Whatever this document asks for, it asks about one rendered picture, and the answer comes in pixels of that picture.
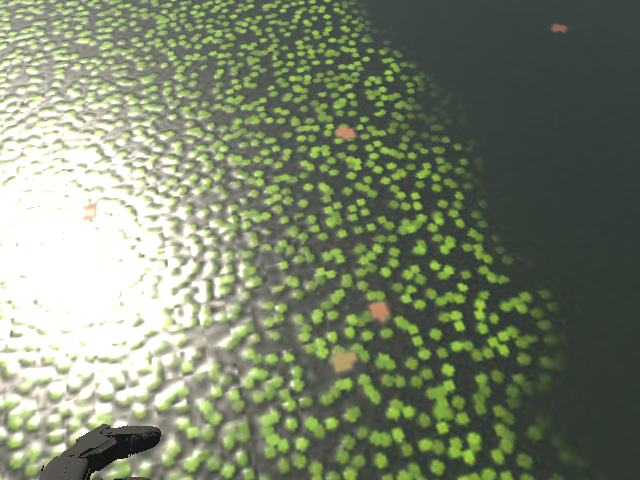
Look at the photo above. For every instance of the left robot hand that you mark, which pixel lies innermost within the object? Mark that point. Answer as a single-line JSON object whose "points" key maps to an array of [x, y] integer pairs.
{"points": [[97, 449]]}

